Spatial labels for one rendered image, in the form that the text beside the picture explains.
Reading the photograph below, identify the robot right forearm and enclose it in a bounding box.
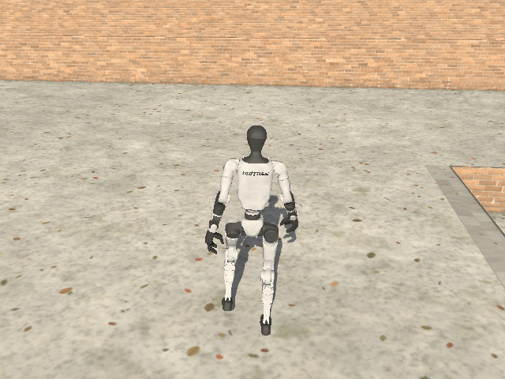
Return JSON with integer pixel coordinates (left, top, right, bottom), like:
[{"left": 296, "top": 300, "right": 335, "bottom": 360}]
[{"left": 284, "top": 191, "right": 297, "bottom": 220}]

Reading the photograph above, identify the robot right upper arm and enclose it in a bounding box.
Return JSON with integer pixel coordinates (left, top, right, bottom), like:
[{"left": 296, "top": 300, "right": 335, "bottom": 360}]
[{"left": 272, "top": 160, "right": 292, "bottom": 204}]

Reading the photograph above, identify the robot left shin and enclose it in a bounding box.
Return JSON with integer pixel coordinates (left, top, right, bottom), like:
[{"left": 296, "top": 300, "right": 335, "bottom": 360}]
[{"left": 224, "top": 248, "right": 235, "bottom": 301}]

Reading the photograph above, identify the robot left forearm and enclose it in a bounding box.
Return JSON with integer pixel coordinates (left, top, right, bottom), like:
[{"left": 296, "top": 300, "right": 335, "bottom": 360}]
[{"left": 208, "top": 191, "right": 226, "bottom": 233}]

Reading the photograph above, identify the right robot hand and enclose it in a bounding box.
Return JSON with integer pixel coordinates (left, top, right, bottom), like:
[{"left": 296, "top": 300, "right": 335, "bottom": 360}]
[{"left": 280, "top": 217, "right": 298, "bottom": 233}]

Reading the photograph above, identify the robot head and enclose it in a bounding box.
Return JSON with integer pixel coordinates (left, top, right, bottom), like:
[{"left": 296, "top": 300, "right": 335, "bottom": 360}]
[{"left": 242, "top": 126, "right": 269, "bottom": 163}]

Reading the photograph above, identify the left robot hand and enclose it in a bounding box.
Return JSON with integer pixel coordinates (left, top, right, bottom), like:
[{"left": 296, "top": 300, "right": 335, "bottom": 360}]
[{"left": 205, "top": 230, "right": 224, "bottom": 254}]

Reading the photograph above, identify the robot left upper arm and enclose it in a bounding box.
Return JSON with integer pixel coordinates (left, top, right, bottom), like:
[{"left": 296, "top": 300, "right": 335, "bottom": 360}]
[{"left": 218, "top": 159, "right": 239, "bottom": 204}]

